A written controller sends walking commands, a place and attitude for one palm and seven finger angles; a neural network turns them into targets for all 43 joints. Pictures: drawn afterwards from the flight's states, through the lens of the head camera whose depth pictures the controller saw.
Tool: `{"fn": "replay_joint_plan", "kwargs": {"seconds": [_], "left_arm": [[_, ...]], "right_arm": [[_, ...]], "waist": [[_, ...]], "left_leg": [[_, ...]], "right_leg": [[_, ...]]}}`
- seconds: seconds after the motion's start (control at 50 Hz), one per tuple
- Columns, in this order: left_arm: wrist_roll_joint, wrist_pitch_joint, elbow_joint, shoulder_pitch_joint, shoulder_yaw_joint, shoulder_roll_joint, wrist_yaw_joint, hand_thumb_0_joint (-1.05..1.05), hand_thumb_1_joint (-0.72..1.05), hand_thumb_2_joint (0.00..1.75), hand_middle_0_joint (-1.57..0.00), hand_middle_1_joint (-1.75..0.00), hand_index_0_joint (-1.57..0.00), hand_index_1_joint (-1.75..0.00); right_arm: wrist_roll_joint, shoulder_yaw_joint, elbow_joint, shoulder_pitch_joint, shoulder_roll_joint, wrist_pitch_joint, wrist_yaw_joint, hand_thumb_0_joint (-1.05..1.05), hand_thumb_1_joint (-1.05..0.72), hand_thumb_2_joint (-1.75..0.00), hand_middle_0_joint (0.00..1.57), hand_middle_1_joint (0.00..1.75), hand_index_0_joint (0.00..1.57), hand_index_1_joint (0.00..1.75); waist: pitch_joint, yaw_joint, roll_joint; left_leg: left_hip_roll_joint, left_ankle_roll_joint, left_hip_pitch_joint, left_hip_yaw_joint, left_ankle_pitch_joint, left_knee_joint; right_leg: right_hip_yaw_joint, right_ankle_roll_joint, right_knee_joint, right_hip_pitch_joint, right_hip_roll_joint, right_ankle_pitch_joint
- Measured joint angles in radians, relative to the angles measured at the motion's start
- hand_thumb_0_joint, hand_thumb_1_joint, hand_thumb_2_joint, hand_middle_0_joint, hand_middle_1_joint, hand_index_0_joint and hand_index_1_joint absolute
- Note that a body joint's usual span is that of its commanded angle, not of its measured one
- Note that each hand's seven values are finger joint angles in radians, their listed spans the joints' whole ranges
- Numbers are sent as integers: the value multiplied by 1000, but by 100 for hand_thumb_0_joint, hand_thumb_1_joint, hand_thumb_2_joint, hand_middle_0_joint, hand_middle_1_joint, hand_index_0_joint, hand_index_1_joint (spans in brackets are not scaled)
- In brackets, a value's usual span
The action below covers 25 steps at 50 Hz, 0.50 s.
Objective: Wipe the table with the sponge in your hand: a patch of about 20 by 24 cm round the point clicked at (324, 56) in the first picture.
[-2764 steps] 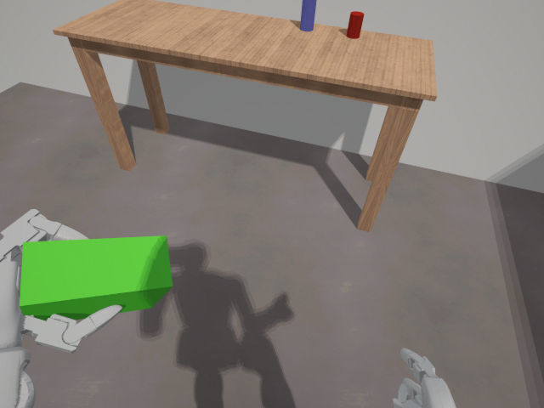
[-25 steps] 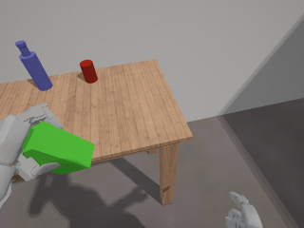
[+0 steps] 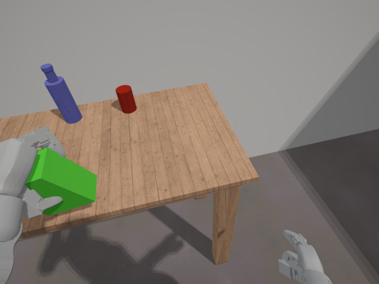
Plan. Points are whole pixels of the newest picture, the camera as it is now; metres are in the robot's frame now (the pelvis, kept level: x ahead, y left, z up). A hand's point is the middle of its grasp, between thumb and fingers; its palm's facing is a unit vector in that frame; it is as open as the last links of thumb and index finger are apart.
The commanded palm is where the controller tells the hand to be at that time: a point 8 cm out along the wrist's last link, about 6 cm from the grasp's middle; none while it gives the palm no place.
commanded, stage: turn the palm down, sponge in hand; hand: left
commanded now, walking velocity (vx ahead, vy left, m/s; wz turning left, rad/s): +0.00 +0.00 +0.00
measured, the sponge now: (58, 188) +0.25 +0.29 +0.11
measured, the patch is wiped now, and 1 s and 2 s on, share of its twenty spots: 0.00 0.00 0.00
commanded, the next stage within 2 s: move the sponge above the wiping area in 0.92 s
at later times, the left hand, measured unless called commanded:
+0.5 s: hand (3, 183) +0.21 +0.34 +0.17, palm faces +0.21 -0.08 -0.98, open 10.1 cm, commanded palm +0.16 +0.31 +0.23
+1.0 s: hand (49, 195) +0.22 +0.28 +0.14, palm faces +0.02 -0.08 -1.00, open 10.1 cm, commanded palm +0.17 +0.28 +0.23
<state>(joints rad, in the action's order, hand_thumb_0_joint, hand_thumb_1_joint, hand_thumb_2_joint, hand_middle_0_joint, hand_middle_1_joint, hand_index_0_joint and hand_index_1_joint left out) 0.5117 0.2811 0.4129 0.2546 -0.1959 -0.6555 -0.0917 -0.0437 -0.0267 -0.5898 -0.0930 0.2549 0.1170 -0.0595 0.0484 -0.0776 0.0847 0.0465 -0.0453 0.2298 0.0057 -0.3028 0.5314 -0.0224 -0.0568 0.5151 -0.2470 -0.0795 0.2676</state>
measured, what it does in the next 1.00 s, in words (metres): stands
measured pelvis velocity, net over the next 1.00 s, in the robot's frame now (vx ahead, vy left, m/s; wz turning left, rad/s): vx -0.01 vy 0.00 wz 0.01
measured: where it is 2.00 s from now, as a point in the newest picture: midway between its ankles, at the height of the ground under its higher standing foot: outside the picture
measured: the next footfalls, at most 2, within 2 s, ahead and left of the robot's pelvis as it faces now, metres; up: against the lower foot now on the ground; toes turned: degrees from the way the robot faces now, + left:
none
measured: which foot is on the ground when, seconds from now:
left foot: down 0.00-1.00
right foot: down 0.00-1.00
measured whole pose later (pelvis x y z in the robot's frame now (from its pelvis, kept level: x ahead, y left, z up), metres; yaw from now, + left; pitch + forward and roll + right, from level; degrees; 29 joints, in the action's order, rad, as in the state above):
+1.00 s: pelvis -0.01 +0.00 +0.01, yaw +1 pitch -2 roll +0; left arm 0.81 0.39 0.35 0.17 0.00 -0.58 0.11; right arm -0.03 -0.04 -0.62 0.00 0.30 0.13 -0.03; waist -0.02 -0.11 0.13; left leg 0.06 -0.05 0.13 -0.01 -0.20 0.37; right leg -0.02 -0.05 0.38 -0.15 -0.06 0.19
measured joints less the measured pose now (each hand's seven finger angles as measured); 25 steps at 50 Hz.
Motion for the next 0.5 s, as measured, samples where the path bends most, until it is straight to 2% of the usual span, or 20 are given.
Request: {"fn": "replay_joint_plan", "kwargs": {"seconds": [0.08, 0.14, 0.18, 0.24, 0.3, 0.34, 0.42, 0.46, 0.5], "left_arm": [[45, 135, -54, -46, 11, 24, 59, 0, -53, 106, -74, -136, -75, -135], [89, 164, -42, -44, 72, 45, 136, 0, -53, 106, -74, -136, -75, -135], [117, 137, -17, -37, 120, 53, 176, 0, -53, 106, -74, -136, -75, -135], [160, 46, 19, -22, 166, 38, 192, 0, -53, 106, -74, -136, -75, -135], [200, -26, 30, -32, 168, 2, 154, 0, -53, 106, -74, -135, -75, -135], [213, -37, 10, -55, 144, -13, 120, 0, -53, 106, -75, -135, -76, -135], [225, 49, -71, -133, 101, 1, 84, 0, -53, 106, -74, -135, -76, -135], [236, 110, -97, -155, 92, 24, 99, 0, -53, 106, -74, -136, -75, -135], [246, 145, -104, -157, 104, 52, 124, 0, -53, 106, -74, -136, -75, -136]], "right_arm": [[-13, -17, -4, 23, 20, 15, 2, 1, -90, -90, 20, 30, 20, 30], [-12, -23, 2, 34, 32, 13, -3, 1, -90, -90, 20, 30, 21, 30], [-5, -24, 5, 42, 33, 8, -5, 1, -90, -90, 20, 30, 20, 30], [11, -27, 0, 51, 21, 5, -6, 1, -90, -90, 20, 30, 20, 30], [21, -27, -12, 56, 2, 7, 4, 1, -90, -90, 20, 30, 20, 30], [20, -28, -28, 60, -7, 13, 14, 1, -90, -90, 20, 30, 20, 30], [9, -32, -53, 73, -8, 28, 31, 1, -90, -90, 20, 30, 21, 30], [1, -37, -57, 83, 0, 33, 36, 1, -90, -90, 20, 30, 21, 30], [-2, -36, -51, 88, 8, 30, 37, 1, -90, -90, 20, 30, 21, 30]], "waist": [[-11, -1, 26], [-24, -4, 35], [-35, -11, 32], [-49, -24, 17], [-55, -40, 5], [-54, -46, 4], [-54, -49, 16], [-56, -47, 28], [-61, -43, 41]], "left_leg": [[15, -16, -28, -2, 27, -41], [29, -28, -40, -6, 49, -71], [36, -35, -47, -7, 62, -86], [40, -39, -59, -5, 75, -106], [38, -38, -75, -3, 79, -115], [37, -36, -85, -4, 81, -122], [41, -34, -96, -12, 93, -138], [44, -37, -98, -14, 102, -149], [48, -40, -99, -16, 111, -160]], "right_leg": [[0, 16, -40, 30, 16, -22], [3, 27, -62, 42, 30, -37], [2, 33, -72, 47, 37, -45], [0, 36, -86, 56, 42, -55], [-3, 34, -100, 74, 41, -62], [-3, 32, -112, 86, 39, -67], [4, 35, -131, 101, 44, -78], [6, 36, -138, 102, 47, -83], [8, 40, -144, 102, 51, -89]]}}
